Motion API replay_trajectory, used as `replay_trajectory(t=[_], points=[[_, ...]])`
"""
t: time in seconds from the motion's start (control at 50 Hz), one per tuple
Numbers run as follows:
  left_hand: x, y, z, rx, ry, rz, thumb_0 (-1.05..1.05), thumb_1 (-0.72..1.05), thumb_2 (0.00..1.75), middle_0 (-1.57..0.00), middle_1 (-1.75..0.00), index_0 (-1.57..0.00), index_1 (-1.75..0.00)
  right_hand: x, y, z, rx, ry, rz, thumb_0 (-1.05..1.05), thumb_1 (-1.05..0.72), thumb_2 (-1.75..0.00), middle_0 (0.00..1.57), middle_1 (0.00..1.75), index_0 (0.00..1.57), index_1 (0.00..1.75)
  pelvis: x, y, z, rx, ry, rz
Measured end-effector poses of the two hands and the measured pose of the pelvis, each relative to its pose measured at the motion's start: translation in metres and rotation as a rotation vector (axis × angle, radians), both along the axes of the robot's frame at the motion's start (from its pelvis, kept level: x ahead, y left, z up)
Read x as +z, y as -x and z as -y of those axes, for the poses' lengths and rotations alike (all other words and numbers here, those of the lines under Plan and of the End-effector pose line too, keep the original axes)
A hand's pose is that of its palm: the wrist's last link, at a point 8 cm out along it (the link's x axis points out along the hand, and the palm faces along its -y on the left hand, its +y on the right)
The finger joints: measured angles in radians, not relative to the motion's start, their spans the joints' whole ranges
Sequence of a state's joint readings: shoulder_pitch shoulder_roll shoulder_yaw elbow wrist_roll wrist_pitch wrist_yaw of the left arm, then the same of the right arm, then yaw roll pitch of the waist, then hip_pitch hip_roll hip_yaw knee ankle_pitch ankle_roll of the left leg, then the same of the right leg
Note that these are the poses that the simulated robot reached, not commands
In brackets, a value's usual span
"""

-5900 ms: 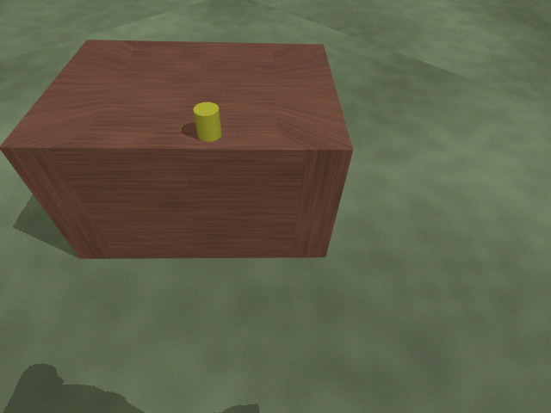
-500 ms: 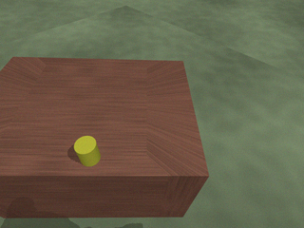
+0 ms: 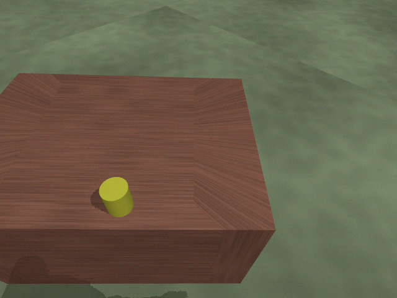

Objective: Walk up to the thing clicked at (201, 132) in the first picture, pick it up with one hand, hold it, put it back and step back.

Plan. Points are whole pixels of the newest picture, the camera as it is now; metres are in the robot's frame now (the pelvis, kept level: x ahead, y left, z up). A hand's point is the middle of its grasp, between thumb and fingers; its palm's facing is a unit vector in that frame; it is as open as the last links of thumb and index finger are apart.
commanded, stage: stand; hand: left
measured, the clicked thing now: (117, 197) +0.42 +0.22 -0.14
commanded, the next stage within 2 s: go down in 0.30 s
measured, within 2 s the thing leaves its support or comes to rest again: neither
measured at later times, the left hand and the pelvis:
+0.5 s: hand out of the picture +0.10 +0.24 -0.16, palm faces +0.02 -0.95 -0.32, open 8.1 cm; pelvis +0.00 +0.00 +0.00, yaw +0 degrees
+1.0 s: hand out of the picture +0.15 +0.27 -0.14, palm faces +0.08 -0.94 -0.34, open 16.7 cm; pelvis +0.00 -0.01 -0.03, yaw +1 degrees
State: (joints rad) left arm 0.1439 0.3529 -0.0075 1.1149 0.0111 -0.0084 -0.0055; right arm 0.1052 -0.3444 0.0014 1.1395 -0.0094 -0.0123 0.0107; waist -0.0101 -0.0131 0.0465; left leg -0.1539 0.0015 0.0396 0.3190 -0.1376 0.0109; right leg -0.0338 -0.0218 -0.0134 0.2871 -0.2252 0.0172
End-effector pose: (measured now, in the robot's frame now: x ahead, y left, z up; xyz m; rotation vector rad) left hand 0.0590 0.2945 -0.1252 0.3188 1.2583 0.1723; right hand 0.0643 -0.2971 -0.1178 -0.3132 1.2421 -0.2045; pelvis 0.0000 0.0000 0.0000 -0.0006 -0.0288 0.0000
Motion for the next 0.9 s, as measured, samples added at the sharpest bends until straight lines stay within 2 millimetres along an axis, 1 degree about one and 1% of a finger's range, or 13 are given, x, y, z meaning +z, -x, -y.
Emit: replay_trajectory(t=[0.42,0.44,0.48,0.54,0.6,0.64,0.72,0.8,0.9], points=[[0.0,-0.01,0.0,-0.006,-0.001,0.017,0.01,0.9,0.9,-0.2,-0.3,-0.2,-0.29,0.002,-0.013,-0.002,0.003,0.001,0.024,0.0,-0.91,-0.9,0.2,0.3,0.2,0.3,0.0,-0.005,-0.001,-0.002,0.0,0.002],[0.0,-0.012,0.001,0.006,0.002,0.034,0.01,0.89,0.89,-0.2,-0.3,-0.19,-0.29,0.002,-0.015,-0.002,-0.012,-0.003,0.048,0.0,-0.9,-0.89,0.2,0.29,0.2,0.29,-0.001,-0.004,-0.001,-0.002,0.001,-0.007],[0.003,-0.027,0.006,0.021,0.011,0.115,0.01,0.86,0.86,-0.17,-0.26,-0.16,-0.26,0.004,-0.03,-0.008,-0.021,-0.014,0.145,0.01,-0.87,-0.85,0.17,0.26,0.17,0.26,-0.003,0.001,-0.001,0.0,0.003,-0.015],[0.002,-0.05,0.01,0.024,0.018,0.156,0.01,0.76,0.75,-0.13,-0.2,-0.11,-0.2,0.004,-0.052,-0.012,-0.035,-0.025,0.249,0.01,-0.76,-0.75,0.14,0.19,0.13,0.2,-0.008,0.011,-0.002,0.003,0.008,-0.048],[0.004,-0.073,0.009,0.017,0.014,0.182,0.01,0.62,0.61,-0.09,-0.14,-0.08,-0.15,0.007,-0.073,-0.014,-0.034,-0.03,0.342,0.01,-0.61,-0.6,0.11,0.14,0.1,0.14,-0.013,0.017,-0.001,0.004,0.013,-0.088],[0.005,-0.081,0.006,0.021,0.012,0.191,0.01,0.52,0.52,-0.08,-0.12,-0.06,-0.13,0.01,-0.079,-0.015,-0.029,-0.037,0.387,0.0,-0.49,-0.5,0.09,0.12,0.09,0.12,-0.016,0.018,0.0,0.005,0.013,-0.112],[0.012,-0.084,0.002,0.029,0.01,0.183,0.01,0.31,0.35,-0.07,-0.09,-0.05,-0.09,0.018,-0.08,-0.014,-0.022,-0.041,0.426,0.0,-0.26,-0.35,0.07,0.08,0.07,0.08,-0.017,0.013,0.002,0.005,0.01,-0.125],[0.012,-0.078,-0.004,0.048,0.009,0.157,0.01,0.1,0.24,-0.06,-0.08,-0.06,-0.07,0.015,-0.071,-0.014,-0.025,-0.046,0.405,0.0,-0.04,-0.23,0.06,0.07,0.06,0.07,-0.02,0.01,0.004,0.006,0.009,-0.137],[0.013,-0.071,-0.011,0.059,0.0,0.146,0.01,-0.16,0.15,-0.06,-0.08,-0.07,-0.07,0.011,-0.063,-0.015,-0.017,-0.035,0.379,0.0,0.2,-0.14,0.06,0.06,0.06,0.06,-0.022,0.007,0.006,0.008,0.01,-0.145]])
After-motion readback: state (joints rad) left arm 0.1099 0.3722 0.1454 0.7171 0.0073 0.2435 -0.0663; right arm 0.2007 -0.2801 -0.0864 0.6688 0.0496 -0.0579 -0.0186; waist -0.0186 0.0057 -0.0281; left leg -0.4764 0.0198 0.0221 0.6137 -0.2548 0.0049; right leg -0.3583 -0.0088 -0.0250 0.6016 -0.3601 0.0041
